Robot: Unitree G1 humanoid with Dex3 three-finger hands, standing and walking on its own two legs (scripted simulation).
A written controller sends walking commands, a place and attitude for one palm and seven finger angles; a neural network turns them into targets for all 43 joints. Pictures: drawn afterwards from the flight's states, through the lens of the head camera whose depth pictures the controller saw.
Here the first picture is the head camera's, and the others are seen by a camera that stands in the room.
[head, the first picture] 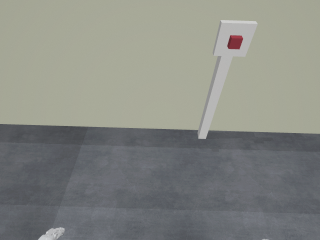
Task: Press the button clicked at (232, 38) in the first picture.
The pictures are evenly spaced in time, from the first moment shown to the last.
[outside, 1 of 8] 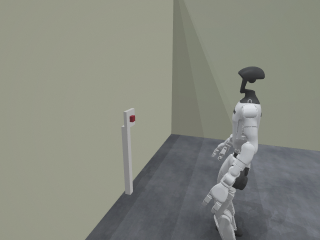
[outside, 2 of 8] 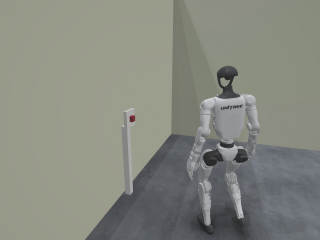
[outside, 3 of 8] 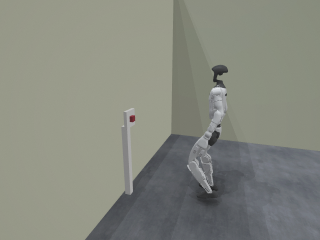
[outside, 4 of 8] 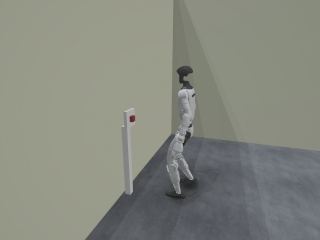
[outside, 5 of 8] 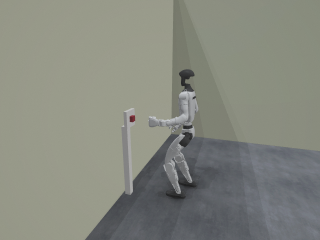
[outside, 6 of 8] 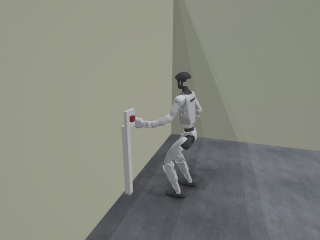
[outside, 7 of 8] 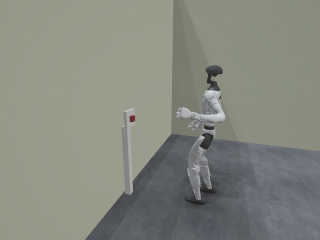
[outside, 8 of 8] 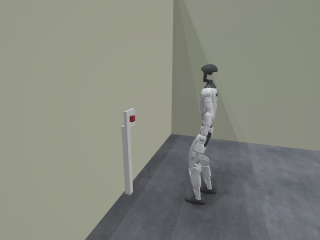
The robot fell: no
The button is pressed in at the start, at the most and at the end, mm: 0 13 0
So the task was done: yes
